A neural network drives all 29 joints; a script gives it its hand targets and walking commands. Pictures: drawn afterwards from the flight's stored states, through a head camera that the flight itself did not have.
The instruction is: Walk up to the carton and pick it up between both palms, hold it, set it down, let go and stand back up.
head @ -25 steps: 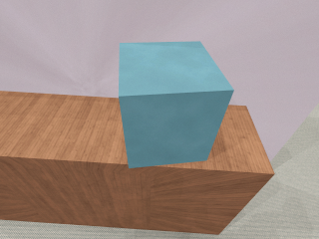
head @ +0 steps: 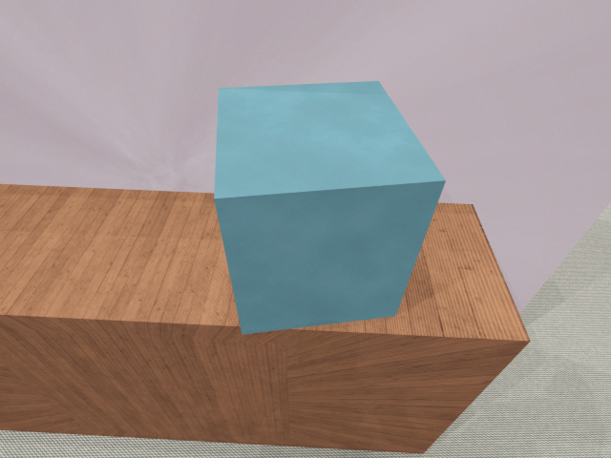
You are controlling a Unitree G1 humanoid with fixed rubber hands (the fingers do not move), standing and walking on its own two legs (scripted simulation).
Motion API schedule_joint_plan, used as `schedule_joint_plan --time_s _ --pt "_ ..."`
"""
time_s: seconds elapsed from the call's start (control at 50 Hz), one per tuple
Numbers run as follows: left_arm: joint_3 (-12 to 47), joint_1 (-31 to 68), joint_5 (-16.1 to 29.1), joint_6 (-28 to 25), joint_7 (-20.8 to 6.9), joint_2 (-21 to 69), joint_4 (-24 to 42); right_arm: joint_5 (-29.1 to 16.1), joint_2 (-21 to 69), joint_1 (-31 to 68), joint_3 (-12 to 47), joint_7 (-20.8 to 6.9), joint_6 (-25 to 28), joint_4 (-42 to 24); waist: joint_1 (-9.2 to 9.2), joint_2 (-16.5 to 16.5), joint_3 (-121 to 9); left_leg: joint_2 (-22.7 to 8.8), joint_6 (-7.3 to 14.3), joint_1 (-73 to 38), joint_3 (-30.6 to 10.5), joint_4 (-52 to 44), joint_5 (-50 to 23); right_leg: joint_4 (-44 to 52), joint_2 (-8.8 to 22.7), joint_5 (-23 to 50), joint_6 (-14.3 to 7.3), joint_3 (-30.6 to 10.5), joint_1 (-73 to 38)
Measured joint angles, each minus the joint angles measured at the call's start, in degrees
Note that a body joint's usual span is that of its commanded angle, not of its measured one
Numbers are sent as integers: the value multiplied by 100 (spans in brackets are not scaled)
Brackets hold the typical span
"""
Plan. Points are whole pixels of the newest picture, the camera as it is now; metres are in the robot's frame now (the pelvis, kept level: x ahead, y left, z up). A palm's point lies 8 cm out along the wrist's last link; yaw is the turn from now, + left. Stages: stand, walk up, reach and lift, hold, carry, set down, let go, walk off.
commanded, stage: stand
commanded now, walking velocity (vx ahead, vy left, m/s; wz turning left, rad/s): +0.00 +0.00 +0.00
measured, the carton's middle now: (310, 206) +0.50 +0.01 +0.07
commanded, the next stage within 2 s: none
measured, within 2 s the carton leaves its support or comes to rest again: neither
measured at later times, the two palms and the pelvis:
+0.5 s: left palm out of the picture +0.07 +0.29 -0.11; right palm out of the picture +0.07 -0.31 -0.11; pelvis +0.01 -0.01 +0.00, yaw +0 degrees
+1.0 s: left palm out of the picture +0.07 +0.28 -0.12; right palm out of the picture +0.06 -0.31 -0.11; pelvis +0.01 -0.01 +0.00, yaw +0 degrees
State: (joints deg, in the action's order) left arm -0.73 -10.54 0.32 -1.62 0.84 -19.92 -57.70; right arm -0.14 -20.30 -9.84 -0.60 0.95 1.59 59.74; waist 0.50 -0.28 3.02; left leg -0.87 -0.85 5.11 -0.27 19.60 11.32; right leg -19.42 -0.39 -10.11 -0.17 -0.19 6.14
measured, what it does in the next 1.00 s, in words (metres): stands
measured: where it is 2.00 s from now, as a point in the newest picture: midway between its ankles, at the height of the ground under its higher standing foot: outside the picture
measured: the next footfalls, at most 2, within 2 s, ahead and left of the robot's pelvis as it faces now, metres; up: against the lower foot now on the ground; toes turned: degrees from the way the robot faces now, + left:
none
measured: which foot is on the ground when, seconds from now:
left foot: down 0.00-1.00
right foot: down 0.00-1.00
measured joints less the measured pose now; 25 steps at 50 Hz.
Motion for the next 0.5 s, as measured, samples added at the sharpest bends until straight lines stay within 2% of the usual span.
schedule_joint_plan --time_s 0.28,0.5 --pt "-7 -15 -7 -28 17 3 -74 -18 23 35 16 18 -4 30 -43 -61 59 -37 -43 -56 3 -114 -33 55 -30 9 -35 -1 -23" --pt "-22 21 12 41 42 13 -81 -12 -1 5 -1 40 -41 54 -25 33 10 -64 -64 -66 -16 -96 -4 68 -48 -8 -50 24 -51"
